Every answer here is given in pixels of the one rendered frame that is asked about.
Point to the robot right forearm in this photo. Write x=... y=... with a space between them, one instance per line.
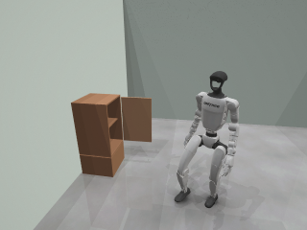
x=195 y=124

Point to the left robot upper arm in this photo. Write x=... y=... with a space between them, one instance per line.
x=233 y=106

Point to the right robot hand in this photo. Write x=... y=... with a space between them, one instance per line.
x=187 y=138

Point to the left robot hand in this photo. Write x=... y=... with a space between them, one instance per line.
x=227 y=164

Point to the left robot thigh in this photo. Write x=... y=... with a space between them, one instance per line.
x=219 y=154

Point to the cupboard door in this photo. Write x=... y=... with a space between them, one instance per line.
x=137 y=119

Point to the robot left shin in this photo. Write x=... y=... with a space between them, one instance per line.
x=214 y=186

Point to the right robot upper arm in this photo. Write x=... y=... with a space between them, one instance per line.
x=199 y=103

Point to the robot left forearm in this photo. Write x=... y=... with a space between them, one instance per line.
x=232 y=142

